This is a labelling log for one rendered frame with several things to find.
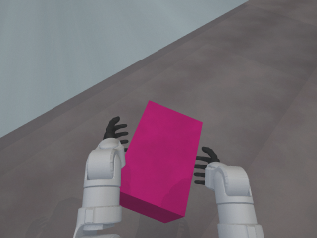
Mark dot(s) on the left robot forearm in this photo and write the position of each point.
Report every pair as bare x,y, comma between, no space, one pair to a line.
101,207

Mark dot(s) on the left robot hand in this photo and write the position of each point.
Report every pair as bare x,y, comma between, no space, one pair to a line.
111,128

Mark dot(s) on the right robot forearm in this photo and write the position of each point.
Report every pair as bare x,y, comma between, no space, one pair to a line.
237,217

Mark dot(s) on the carton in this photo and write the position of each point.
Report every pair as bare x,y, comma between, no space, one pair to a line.
159,164

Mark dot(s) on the right robot hand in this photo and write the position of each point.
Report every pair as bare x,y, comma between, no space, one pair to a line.
209,160

